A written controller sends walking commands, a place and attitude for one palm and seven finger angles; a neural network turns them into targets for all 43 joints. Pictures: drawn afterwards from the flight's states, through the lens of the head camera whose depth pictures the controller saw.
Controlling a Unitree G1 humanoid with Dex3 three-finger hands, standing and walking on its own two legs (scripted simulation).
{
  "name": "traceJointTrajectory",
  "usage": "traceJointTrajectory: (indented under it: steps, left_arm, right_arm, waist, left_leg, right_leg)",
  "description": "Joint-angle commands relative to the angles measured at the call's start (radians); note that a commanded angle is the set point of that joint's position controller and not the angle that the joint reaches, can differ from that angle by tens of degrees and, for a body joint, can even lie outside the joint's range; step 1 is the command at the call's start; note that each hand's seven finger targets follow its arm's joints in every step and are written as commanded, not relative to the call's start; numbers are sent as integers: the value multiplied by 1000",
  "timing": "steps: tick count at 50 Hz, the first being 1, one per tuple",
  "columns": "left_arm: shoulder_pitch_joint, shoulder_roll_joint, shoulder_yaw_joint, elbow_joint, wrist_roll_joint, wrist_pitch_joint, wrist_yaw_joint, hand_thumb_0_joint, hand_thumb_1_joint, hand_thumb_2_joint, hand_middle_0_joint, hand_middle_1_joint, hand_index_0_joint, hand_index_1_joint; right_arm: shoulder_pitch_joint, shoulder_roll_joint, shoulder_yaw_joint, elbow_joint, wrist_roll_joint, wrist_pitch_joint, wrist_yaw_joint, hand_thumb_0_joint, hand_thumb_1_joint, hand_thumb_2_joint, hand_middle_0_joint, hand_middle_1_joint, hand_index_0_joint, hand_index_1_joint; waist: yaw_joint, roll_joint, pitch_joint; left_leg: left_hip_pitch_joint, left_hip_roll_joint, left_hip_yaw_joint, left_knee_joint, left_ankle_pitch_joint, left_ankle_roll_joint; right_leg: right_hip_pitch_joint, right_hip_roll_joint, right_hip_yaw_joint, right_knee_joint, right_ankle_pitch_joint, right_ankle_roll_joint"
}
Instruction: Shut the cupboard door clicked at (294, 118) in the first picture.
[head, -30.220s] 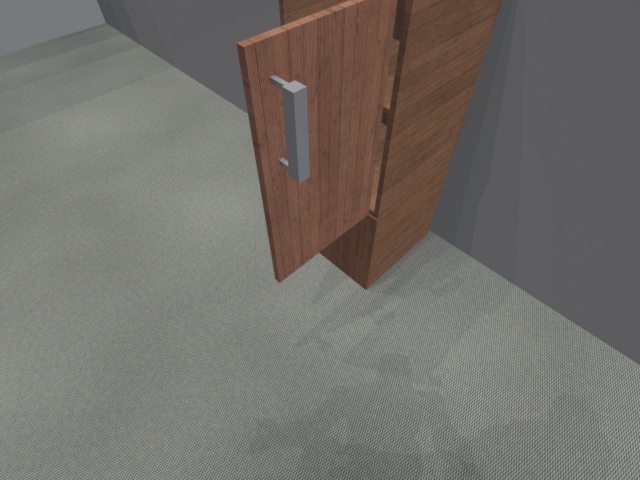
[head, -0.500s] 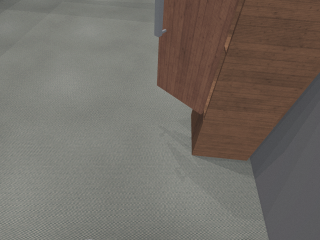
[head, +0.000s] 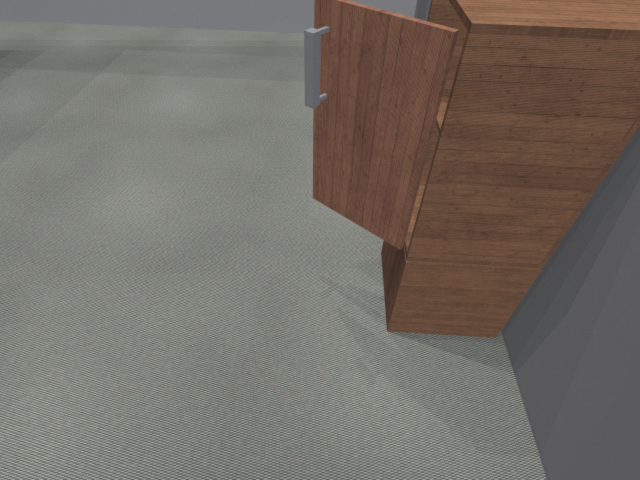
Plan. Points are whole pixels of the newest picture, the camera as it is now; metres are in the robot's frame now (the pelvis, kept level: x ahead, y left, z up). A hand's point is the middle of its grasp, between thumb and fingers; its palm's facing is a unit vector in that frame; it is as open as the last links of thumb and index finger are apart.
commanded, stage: let the arm hang, fingers relaxed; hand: left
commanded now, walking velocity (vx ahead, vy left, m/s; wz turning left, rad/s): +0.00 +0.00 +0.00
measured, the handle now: (318, 67) +0.98 +0.06 +0.10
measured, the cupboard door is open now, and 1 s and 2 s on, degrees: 52 52 52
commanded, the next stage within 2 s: look to check the result in 0.22 s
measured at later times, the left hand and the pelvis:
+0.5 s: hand out of the picture -0.03 +0.15 -0.18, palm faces +0.01 -0.99 -0.16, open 7.4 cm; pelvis +0.00 -0.01 +0.00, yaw -1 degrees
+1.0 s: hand out of the picture +0.00 +0.16 -0.18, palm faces +0.00 -0.98 -0.19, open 7.4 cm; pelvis +0.00 -0.01 +0.00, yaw +0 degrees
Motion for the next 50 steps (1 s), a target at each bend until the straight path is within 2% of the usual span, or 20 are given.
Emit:
traceJointTrajectory:
  steps: [1, 4, 6, 10, 12, 18, 22, 25, 26, 33, 38, 42, 44, 46, 48, 50]
  left_arm:
    - [63, 92, 20, -15, -5, -18, 13, 0, 900, 900, -200, -300, -200, -300]
    - [76, 85, 20, -6, -6, -23, 16, 0, 900, 900, -200, -300, -200, -300]
    - [78, 76, 19, 0, -7, -23, 17, 0, 900, 900, -200, -300, -200, -300]
    - [86, 68, 18, 11, -7, -26, 20, 0, 900, 900, -200, -300, -200, -300]
    - [88, 63, 17, 14, -7, -24, 21, 0, 900, 900, -200, -300, -200, -300]
    - [91, 59, 17, 11, -7, -25, 22, 0, 900, 900, -200, -300, -200, -300]
    - [86, 65, 20, 7, -7, -26, 23, 0, 900, 900, -200, -300, -200, -300]
    - [81, 74, 21, 2, -7, -29, 23, 0, 900, 900, -200, -300, -200, -300]
    - [80, 71, 22, 3, -8, -29, 23, 0, 900, 900, -200, -300, -200, -300]
    - [65, 85, 23, -4, -6, -26, 22, 0, 900, 900, -200, -300, -200, -300]
    - [53, 99, 27, -8, -6, -30, 19, 0, 900, 900, -200, -300, -200, -300]
    - [37, 116, 28, -12, -7, -35, 19, 0, 900, 900, -200, -300, -200, -300]
    - [34, 128, 31, -18, -6, -38, 18, 0, 900, 900, -200, -300, -200, -300]
    - [24, 130, 30, -16, -7, -38, 18, 0, 900, 900, -200, -300, -200, -300]
    - [33, 102, 27, -17, -8, -30, 21, 0, 900, 900, -200, -300, -200, -300]
    - [33, 117, 38, -27, -7, -22, 24, 0, 900, 900, -200, -300, -200, -300]
  right_arm:
    - [66, -92, -15, -15, 4, -17, -6, 0, -900, -900, 200, 300, 200, 300]
    - [74, -87, -14, -9, 6, -19, -8, 0, -900, -900, 200, 300, 200, 300]
    - [83, -78, -13, -2, 5, -22, -10, 0, -900, -900, 200, 300, 200, 300]
    - [94, -68, -11, 5, 8, -23, -12, 0, -900, -900, 200, 300, 200, 300]
    - [99, -63, -11, 12, 6, -18, -12, 0, -900, -900, 200, 300, 200, 300]
    - [111, -61, -14, 16, 5, -14, -10, 0, -900, -900, 200, 300, 200, 300]
    - [116, -64, -15, 16, 4, -17, -9, 0, -900, -900, 200, 300, 200, 300]
    - [112, -67, -17, 14, 6, -21, -9, 0, -900, -900, 200, 300, 200, 300]
    - [112, -64, -16, 15, 5, -20, -9, 0, -900, -900, 200, 300, 200, 300]
    - [105, -77, -19, 12, 4, -16, -8, 0, -900, -900, 200, 300, 200, 300]
    - [89, -95, -24, 5, 4, -19, -7, 0, -900, -900, 200, 300, 200, 300]
    - [77, -108, -25, 3, 6, -22, -6, 0, -900, -900, 200, 300, 200, 300]
    - [70, -121, -27, -1, 8, -23, -6, 0, -900, -900, 200, 300, 200, 300]
    - [60, -120, -26, 1, 6, -24, -6, 0, -900, -900, 200, 300, 200, 300]
    - [65, -82, -19, -2, 6, -18, -3, 0, -900, -900, 200, 300, 200, 300]
    - [60, -86, -21, -14, 6, -8, 0, 0, -900, -900, 200, 300, 200, 300]
  waist:
    - [-3, -3, 92]
    - [-2, -2, 83]
    - [-5, 15, 75]
    - [-6, 9, 83]
    - [-6, 10, 112]
    - [-8, 0, 130]
    - [-7, -4, 108]
    - [-6, -3, 91]
    - [-6, -15, 97]
    - [-7, 3, 137]
    - [-8, -4, 106]
    - [-9, -17, 85]
    - [-9, -1, 74]
    - [-10, 2, 69]
    - [-8, 7, 76]
    - [-5, -1, 89]
  left_leg:
    - [-72, 148, -149, -128, -76, -20]
    - [-45, 146, -135, -103, -10, -20]
    - [-39, 147, -134, -103, 10, -20]
    - [-36, 149, -129, -93, 34, -20]
    - [-52, 147, -130, -104, -18, -22]
    - [-69, 146, -127, -106, -68, -23]
    - [-69, 150, -134, -107, -67, -20]
    - [-56, 150, -126, -92, -12, -20]
    - [-54, 149, -127, -93, -16, -21]
    - [-81, 153, -135, -115, -86, -22]
    - [-55, 153, -131, -104, -63, -21]
    - [-33, 153, -122, -86, 4, -23]
    - [-22, 154, -121, -80, 25, -22]
    - [-17, 157, -121, -82, 37, -24]
    - [-51, 149, -127, -61, 67, -29]
    - [-91, 144, -137, -33, 81, -28]
  right_leg:
    - [-37, -62, 73, -60, -1, -44]
    - [-42, -64, 72, -63, 20, -46]
    - [-41, -67, 73, -59, 30, -46]
    - [-41, -66, 75, -64, 37, -47]
    - [-56, -64, 75, -68, 5, -48]
    - [-72, -61, 83, -73, -21, -50]
    - [-59, -59, 85, -66, -14, -52]
    - [-48, -62, 88, -64, 13, -53]
    - [-55, -63, 85, -66, 5, -53]
    - [-71, -56, 88, -71, -28, -54]
    - [-66, -59, 95, -75, -19, -56]
    - [-51, -65, 98, -78, 8, -58]
    - [-47, -64, 100, -80, 20, -62]
    - [-39, -68, 98, -81, 31, -60]
    - [-27, -78, 79, -57, 44, -50]
    - [-25, -90, 60, -23, 39, -49]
